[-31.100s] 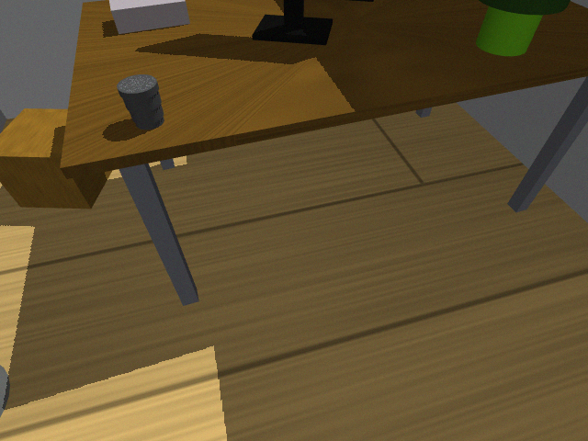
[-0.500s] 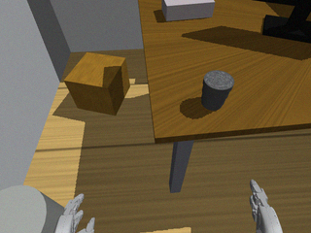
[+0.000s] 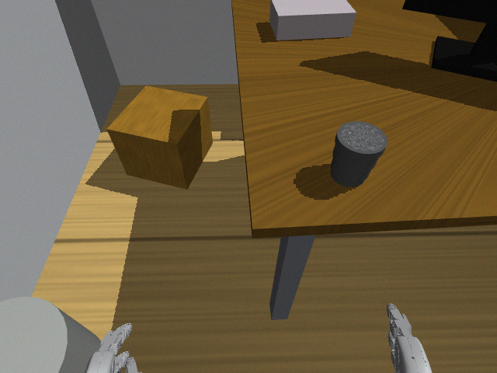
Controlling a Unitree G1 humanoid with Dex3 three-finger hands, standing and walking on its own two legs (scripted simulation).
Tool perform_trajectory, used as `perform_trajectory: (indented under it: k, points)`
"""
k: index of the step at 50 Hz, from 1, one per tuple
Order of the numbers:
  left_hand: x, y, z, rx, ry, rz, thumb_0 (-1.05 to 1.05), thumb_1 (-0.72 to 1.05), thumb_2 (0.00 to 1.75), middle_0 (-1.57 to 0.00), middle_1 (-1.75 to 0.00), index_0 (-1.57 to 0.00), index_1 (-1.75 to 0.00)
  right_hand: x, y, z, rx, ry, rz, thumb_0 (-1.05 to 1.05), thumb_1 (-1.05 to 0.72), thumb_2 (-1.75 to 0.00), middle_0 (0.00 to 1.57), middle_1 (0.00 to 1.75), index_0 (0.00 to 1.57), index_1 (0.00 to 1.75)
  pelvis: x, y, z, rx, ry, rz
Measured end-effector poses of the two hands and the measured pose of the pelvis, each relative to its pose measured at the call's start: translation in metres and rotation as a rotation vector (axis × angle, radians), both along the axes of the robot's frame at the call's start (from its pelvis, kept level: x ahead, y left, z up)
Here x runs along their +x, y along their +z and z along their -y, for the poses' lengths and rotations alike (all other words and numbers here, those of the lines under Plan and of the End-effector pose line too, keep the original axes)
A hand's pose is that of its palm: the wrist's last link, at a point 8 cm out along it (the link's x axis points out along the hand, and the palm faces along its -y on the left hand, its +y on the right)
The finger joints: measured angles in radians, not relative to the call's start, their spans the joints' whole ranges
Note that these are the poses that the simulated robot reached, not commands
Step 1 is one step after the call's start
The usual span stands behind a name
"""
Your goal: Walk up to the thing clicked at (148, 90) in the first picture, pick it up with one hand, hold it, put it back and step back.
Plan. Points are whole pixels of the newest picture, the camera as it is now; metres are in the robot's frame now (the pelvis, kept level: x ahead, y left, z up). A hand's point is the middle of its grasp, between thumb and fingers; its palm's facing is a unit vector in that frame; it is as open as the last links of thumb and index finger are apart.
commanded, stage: home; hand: right
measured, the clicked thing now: (354, 156) +0.49 -0.19 +0.07
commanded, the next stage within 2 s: stand in 1.84 s
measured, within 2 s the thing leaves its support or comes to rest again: neither
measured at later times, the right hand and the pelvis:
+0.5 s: hand out of the picture +0.02 -0.27 -0.12, palm faces -0.02 +0.92 -0.38, open 17.5 cm; pelvis -0.04 +0.00 +0.02, yaw -1 degrees
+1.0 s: hand out of the picture +0.02 -0.25 -0.11, palm faces -0.01 +0.93 -0.37, open 17.4 cm; pelvis -0.04 +0.01 +0.04, yaw -1 degrees
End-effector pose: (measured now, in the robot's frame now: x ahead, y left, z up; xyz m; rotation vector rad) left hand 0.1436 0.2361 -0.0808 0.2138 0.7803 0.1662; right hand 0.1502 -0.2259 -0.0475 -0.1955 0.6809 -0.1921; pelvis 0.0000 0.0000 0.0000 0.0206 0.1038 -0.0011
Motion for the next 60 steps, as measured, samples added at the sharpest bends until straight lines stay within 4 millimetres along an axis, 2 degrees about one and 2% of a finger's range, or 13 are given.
perform_trajectory:
  k: [3, 6, 11, 16, 24, 31, 40, 50, 60]
  points:
    - [-0.002, -0.003, -0.003, 0.033, -0.051, -0.033, 0.01, 0.90, 0.90, -0.20, -0.30, -0.20, -0.30, -0.006, -0.008, 0.004, -0.038, 0.053, -0.034, -0.01, 0.55, -0.05, 0.05, 0.05, 0.06, 0.06, -0.003, 0.000, -0.001, -0.003, -0.006, 0.020]
    - [-0.010, -0.009, -0.016, 0.070, -0.089, -0.113, 0.01, 0.89, 0.90, -0.20, -0.30, -0.20, -0.30, -0.019, -0.021, 0.023, -0.090, 0.095, -0.120, -0.01, 0.55, -0.05, 0.06, 0.05, 0.06, 0.06, -0.006, -0.001, -0.001, -0.007, -0.012, 0.050]
    - [-0.035, -0.008, -0.041, 0.106, -0.052, -0.183, 0.01, 0.89, 0.90, -0.20, -0.30, -0.20, -0.30, -0.053, -0.031, 0.059, -0.131, 0.046, -0.234, -0.01, 0.56, -0.05, 0.06, 0.05, 0.06, 0.06, -0.013, 0.002, 0.001, -0.012, -0.013, 0.091]
    - [-0.066, -0.006, -0.057, 0.136, -0.026, -0.260, 0.01, 0.90, 0.90, -0.20, -0.29, -0.20, -0.30, -0.087, -0.035, 0.080, -0.150, 0.005, -0.336, -0.01, 0.56, -0.04, 0.05, 0.05, 0.06, 0.05, -0.024, 0.008, 0.004, -0.014, -0.016, 0.120]
    - [-0.107, -0.008, -0.058, 0.112, -0.015, -0.382, 0.01, 0.90, 0.90, -0.20, -0.29, -0.20, -0.30, -0.131, -0.037, 0.083, -0.128, -0.025, -0.470, -0.01, 0.56, -0.05, 0.05, 0.05, 0.06, 0.05, -0.037, 0.020, 0.003, -0.020, -0.021, 0.148]
    - [-0.125, -0.011, -0.053, 0.071, -0.015, -0.441, 0.00, 0.90, 0.90, -0.20, -0.30, -0.20, -0.30, -0.153, -0.034, 0.075, -0.108, -0.040, -0.541, -0.01, 0.55, -0.05, 0.05, 0.05, 0.06, 0.06, -0.041, 0.030, 0.000, -0.027, -0.021, 0.165]
    - [-0.130, -0.011, -0.061, 0.063, -0.002, -0.472, 0.00, 0.90, 0.90, -0.20, -0.30, -0.20, -0.30, -0.156, -0.029, 0.070, -0.110, -0.055, -0.575, -0.01, 0.55, -0.05, 0.06, 0.05, 0.06, 0.06, -0.042, 0.036, -0.006, -0.028, -0.024, 0.169]
    - [-0.131, -0.005, -0.070, 0.086, 0.018, -0.500, 0.00, 0.90, 0.90, -0.20, -0.30, -0.20, -0.30, -0.137, -0.028, 0.068, -0.100, -0.056, -0.559, -0.01, 0.54, -0.05, 0.06, 0.05, 0.06, 0.06, -0.038, 0.039, -0.008, -0.026, -0.024, 0.166]
    - [-0.119, -0.003, -0.070, 0.088, 0.018, -0.488, 0.00, 0.90, 0.90, -0.20, -0.30, -0.20, -0.30, -0.122, -0.027, 0.066, -0.093, -0.054, -0.549, -0.01, 0.54, -0.05, 0.06, 0.05, 0.06, 0.06, -0.032, 0.040, -0.009, -0.026, -0.022, 0.164]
